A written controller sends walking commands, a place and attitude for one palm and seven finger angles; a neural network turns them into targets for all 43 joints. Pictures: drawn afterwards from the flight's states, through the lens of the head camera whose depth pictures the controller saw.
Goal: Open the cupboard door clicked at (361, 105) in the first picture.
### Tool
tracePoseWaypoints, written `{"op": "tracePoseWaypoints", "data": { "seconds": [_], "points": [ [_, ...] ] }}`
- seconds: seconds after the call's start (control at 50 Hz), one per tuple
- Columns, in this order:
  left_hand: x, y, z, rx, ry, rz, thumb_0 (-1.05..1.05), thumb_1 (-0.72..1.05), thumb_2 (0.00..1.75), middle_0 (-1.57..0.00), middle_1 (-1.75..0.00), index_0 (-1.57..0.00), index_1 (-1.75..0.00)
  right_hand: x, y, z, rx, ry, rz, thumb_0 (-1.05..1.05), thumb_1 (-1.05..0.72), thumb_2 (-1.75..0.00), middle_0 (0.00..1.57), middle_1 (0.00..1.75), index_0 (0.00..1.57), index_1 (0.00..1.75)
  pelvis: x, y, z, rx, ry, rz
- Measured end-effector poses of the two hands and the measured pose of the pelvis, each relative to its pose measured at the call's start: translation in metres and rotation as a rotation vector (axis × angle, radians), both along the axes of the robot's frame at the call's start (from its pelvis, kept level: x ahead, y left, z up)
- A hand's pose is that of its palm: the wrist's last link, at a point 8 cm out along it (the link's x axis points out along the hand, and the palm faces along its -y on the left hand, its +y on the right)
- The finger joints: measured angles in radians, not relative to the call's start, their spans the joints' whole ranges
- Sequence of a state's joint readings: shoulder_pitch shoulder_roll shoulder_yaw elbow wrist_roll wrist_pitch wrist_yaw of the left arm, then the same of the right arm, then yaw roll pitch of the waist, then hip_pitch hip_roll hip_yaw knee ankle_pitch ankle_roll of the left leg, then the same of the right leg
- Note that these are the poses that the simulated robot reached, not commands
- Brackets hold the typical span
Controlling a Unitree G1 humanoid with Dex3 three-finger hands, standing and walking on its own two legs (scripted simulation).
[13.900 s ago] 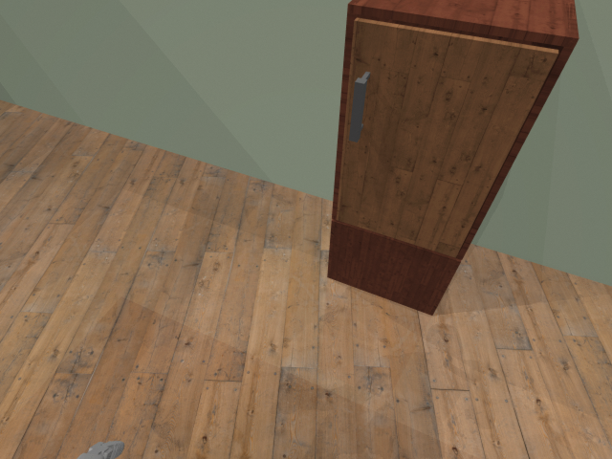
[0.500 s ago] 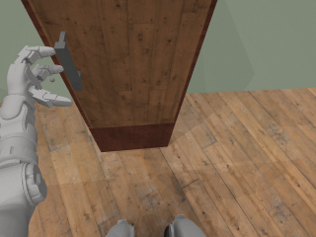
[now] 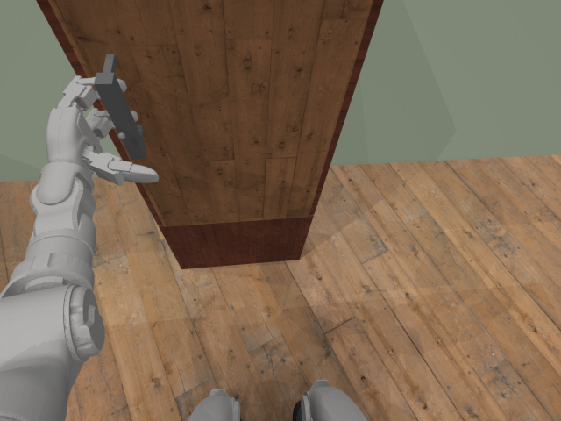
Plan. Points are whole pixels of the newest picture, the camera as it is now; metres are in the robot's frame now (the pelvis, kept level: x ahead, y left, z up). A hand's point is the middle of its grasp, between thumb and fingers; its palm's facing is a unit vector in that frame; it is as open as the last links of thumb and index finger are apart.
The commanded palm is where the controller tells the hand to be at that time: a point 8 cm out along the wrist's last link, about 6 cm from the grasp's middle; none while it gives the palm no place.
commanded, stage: slide the fingers in behind the handle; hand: left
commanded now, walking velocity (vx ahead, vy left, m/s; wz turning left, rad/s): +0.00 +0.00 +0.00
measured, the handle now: (125, 110) +0.54 +0.20 +0.08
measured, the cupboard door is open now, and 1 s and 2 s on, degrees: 0 0 19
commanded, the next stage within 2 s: close the thumb around the handle in 0.54 s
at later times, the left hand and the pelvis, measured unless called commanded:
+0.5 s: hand (137, 137) +0.48 +0.18 +0.09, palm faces +0.06 -1.00 -0.02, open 13.9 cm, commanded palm +0.46 +0.22 +0.08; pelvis +0.00 -0.01 +0.00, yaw +0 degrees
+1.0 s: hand (137, 136) +0.49 +0.18 +0.09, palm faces +0.06 -1.00 -0.01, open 10.3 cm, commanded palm +0.46 +0.23 +0.08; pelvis +0.00 -0.01 +0.00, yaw +0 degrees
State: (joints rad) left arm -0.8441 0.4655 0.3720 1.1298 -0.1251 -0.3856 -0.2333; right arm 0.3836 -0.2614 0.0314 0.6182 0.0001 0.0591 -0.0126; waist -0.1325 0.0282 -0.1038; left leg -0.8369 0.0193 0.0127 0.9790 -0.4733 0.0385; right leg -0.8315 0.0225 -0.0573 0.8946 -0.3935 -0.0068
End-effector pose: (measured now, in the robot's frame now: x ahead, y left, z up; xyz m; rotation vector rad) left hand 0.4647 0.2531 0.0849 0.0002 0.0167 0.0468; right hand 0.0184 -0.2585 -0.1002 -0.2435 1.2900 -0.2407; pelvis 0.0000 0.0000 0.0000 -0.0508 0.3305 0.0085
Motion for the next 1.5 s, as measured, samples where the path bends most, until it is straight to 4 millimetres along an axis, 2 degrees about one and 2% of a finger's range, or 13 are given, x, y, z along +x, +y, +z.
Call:
{"op": "tracePoseWaypoints", "data": {
  "seconds": [0.22, 0.74, 0.9, 1.24, 1.3, 1.5],
  "points": [
    [0.004, -0.024, -0.002, 0.001, 0.007, 0.002, -0.01, -0.50, 0.30, -0.30, -1.20, -0.30, -1.20, -0.011, 0.000, -0.003, 0.024, 0.022, -0.020, 0.00, -0.91, -0.90, 0.20, 0.30, 0.20, 0.30, 0.002, -0.003, 0.001, 0.010, -0.002, -0.009],
    [-0.007, -0.023, 0.003, 0.021, -0.003, 0.015, -0.01, -0.47, 0.32, -0.30, -1.21, -0.30, -1.20, 0.004, -0.016, -0.001, 0.004, -0.029, 0.003, 0.00, -0.91, -0.90, 0.20, 0.30, 0.20, 0.30, -0.003, -0.012, 0.002, 0.017, -0.014, 0.001],
    [-0.005, -0.023, 0.002, 0.018, -0.001, 0.017, -0.01, -0.20, 0.43, -0.32, -1.24, -0.32, -1.23, 0.000, -0.013, -0.003, 0.010, -0.017, 0.002, 0.00, -0.91, -0.90, 0.20, 0.30, 0.20, 0.30, -0.003, -0.011, 0.001, 0.016, -0.008, 0.000],
    [0.001, -0.017, 0.000, 0.009, -0.001, 0.003, 0.01, 0.66, 0.80, -0.38, -1.33, -0.39, -1.32, -0.010, -0.006, -0.001, 0.007, 0.020, -0.019, 0.00, -0.91, -0.90, 0.20, 0.30, 0.20, 0.30, 0.001, -0.005, 0.001, 0.010, 0.002, -0.006],
    [0.002, -0.021, -0.001, 0.002, 0.001, -0.014, 0.00, 0.73, 0.84, -0.39, -1.34, -0.39, -1.33, -0.009, -0.005, -0.001, 0.006, 0.020, -0.018, 0.00, -0.91, -0.90, 0.20, 0.30, 0.20, 0.30, 0.002, -0.004, 0.002, 0.009, 0.001, -0.007],
    [0.002, -0.023, -0.002, -0.001, 0.002, 0.001, 0.00, 0.73, 0.85, -0.38, -1.35, -0.39, -1.35, -0.002, -0.003, 0.001, 0.004, -0.021, -0.022, 0.00, -0.91, -0.90, 0.20, 0.30, 0.20, 0.30, 0.000, -0.002, 0.001, 0.009, -0.003, -0.013]
  ]
}}
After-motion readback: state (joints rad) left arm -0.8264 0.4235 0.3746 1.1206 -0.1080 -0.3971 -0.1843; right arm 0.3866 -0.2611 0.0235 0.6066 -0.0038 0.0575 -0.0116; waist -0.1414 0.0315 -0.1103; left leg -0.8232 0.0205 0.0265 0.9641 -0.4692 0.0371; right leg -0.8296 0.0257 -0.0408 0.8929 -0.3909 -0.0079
